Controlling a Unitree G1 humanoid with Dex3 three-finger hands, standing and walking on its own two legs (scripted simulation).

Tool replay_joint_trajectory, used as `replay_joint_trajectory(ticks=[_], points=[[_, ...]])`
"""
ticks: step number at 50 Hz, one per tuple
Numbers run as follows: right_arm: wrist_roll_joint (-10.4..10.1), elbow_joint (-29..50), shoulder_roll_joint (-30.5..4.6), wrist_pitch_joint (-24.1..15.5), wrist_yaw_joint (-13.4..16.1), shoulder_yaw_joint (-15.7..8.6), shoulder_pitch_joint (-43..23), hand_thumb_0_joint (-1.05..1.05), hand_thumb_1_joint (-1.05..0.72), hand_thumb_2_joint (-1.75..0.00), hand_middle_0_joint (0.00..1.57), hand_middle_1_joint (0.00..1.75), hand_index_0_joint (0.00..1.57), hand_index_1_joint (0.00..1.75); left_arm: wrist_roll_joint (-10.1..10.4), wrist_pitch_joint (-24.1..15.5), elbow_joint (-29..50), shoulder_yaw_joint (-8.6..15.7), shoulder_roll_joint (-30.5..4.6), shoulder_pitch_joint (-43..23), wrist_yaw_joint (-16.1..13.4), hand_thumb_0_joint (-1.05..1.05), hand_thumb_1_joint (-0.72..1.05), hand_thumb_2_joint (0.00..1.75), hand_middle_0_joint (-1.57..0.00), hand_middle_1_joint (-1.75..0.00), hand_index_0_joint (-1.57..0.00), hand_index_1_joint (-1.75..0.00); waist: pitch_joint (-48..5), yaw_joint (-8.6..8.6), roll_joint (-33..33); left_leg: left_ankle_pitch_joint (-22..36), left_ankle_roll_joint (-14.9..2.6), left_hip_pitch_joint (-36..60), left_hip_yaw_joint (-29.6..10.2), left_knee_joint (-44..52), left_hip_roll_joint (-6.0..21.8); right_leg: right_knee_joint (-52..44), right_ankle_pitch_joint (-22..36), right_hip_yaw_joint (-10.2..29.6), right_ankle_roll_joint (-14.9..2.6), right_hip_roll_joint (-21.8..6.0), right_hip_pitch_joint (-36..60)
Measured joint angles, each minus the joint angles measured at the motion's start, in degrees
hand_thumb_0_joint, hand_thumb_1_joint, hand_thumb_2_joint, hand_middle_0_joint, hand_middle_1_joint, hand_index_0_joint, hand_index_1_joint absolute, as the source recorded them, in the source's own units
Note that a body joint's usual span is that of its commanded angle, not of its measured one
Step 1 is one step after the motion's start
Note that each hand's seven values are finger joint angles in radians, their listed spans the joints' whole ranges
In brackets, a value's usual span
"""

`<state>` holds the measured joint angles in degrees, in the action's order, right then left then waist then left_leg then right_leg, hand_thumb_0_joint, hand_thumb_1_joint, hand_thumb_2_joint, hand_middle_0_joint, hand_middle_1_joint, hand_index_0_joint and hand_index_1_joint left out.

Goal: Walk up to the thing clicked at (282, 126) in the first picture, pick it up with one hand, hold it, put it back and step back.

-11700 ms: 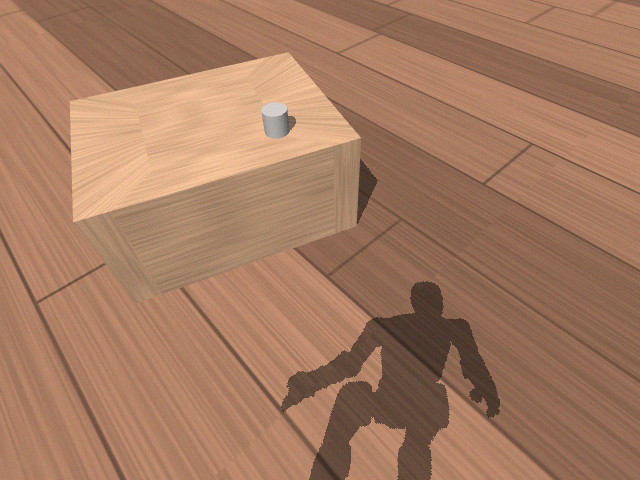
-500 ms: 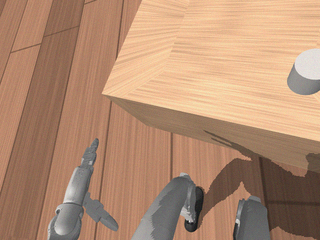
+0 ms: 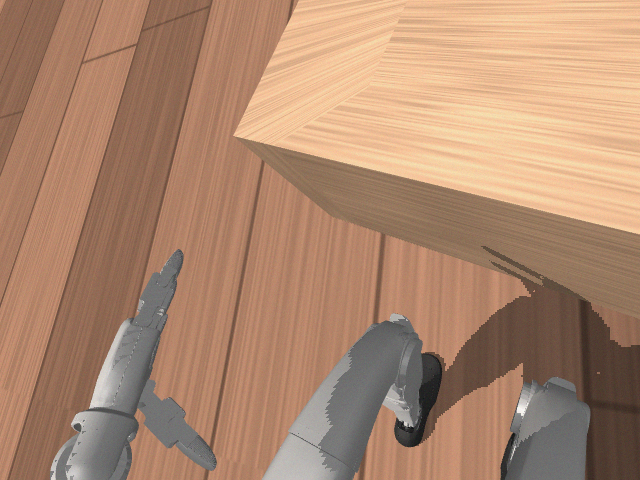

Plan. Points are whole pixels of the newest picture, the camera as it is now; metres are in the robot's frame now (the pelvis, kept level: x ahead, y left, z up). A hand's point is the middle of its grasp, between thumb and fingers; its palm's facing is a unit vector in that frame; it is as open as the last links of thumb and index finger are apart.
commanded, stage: close in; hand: right
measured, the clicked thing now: out of the picture +0.60 -0.23 -0.08
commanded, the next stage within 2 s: rest palm in 0.14 s
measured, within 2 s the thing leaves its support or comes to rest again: leaves its support in 1.52 s
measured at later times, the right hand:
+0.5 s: hand out of the picture +0.57 -0.23 -0.05, palm faces +0.23 +0.97 +0.01, open 17.1 cm
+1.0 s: hand out of the picture +0.57 -0.22 -0.04, palm faces +0.25 +0.97 +0.00, open 11.0 cm
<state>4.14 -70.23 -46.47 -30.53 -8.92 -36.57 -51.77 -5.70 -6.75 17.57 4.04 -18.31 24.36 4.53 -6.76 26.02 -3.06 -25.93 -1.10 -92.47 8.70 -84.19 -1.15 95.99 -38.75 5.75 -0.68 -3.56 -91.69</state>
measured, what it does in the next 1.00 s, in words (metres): stands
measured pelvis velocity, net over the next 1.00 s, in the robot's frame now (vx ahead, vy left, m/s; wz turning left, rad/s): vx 0.00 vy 0.01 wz -0.02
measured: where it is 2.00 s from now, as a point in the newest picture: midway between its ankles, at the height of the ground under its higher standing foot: (460, 454)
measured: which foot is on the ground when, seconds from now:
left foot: down 0.00-1.00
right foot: down 0.00-1.00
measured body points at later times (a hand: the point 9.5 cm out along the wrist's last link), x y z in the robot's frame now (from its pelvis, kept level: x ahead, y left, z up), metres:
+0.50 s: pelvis +0.00 +0.01 -0.01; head +0.22 -0.09 +0.37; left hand +0.19 +0.25 +0.11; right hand +0.55 -0.28 -0.04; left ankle +0.11 +0.12 -0.53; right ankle +0.03 -0.10 -0.53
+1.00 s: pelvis +0.00 +0.01 -0.01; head +0.22 -0.08 +0.38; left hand +0.19 +0.26 +0.11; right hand +0.55 -0.28 -0.04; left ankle +0.11 +0.12 -0.53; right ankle +0.03 -0.10 -0.53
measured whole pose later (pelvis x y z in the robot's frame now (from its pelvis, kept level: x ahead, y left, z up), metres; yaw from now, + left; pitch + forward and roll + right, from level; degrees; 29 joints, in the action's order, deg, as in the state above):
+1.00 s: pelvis +0.00 +0.01 -0.01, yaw -1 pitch +34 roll +6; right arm 6.0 -72.2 -42.5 -29.2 -2.1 -34.0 -54.7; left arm -4.4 -5.6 24.7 5.7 -19.5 25.7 4.6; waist -7.5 25.9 -2.3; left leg -27.4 -1.6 -94.0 6.8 -87.1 -0.6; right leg 96.3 -39.4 3.8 -0.3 -3.1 -91.3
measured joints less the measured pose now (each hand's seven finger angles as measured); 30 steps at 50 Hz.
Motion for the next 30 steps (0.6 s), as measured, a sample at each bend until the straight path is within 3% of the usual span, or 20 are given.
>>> replay_joint_trajectory(ticks=[10, 15, 20, 30], points=[[0.6, -4.6, 2.6, -0.1, 3.9, 1.3, -2.3, -0.02, 0.58, -0.03, 0.04, 0.05, 0.04, 0.04, 1.1, 2.0, 6.6, -1.2, -1.0, -0.2, -0.9, -0.01, -0.55, 0.06, -0.07, -0.06, -0.05, -0.06, -0.1, -0.32, 1.5, -0.3, 0.24, 0.0, -1.9, -1.2, 0.3, -0.4, 0.0, -2.0, -0.46, 0.3, 1.3], [0.2, -4.7, 3.7, -0.6, 4.9, 1.0, -2.2, -0.02, 0.58, -0.04, 0.04, 0.06, 0.04, 0.05, 1.3, 0.4, 7.9, -0.1, -1.4, 1.1, -0.8, -0.01, -0.55, 0.06, -0.07, -0.05, -0.05, -0.06, -0.3, -0.42, 0.7, -0.6, -0.08, -0.2, -1.8, -1.4, 0.4, -0.6, 0.0, -2.0, -0.14, 0.4, 1.3], [1.0, -3.0, 3.6, -1.3, 5.6, 1.7, -2.0, -0.02, 0.53, -0.05, 0.05, 0.06, 0.05, 0.05, 0.9, 0.0, 6.4, 1.6, -1.3, 1.4, -0.7, -0.01, -0.57, 0.08, -0.07, -0.05, -0.04, -0.07, -0.3, -0.18, -0.2, -0.9, -0.34, -1.2, -1.8, -2.3, 0.5, 0.1, -0.2, -1.9, 0.15, 0.5, 0.4], [2.1, -3.5, 2.8, -0.6, 6.1, 2.9, -4.4, -0.02, 0.47, -0.06, 0.23, 0.14, 0.23, 0.13, 0.7, 0.2, 7.3, 0.6, -1.1, 0.9, -0.1, -0.01, -0.58, 0.09, -0.07, -0.05, -0.04, -0.07, -0.4, 0.47, 0.3, -1.3, -0.5, -2.5, -1.6, -3.1, 0.6, 0.8, -0.6, -1.6, 0.32, 0.5, -0.9]])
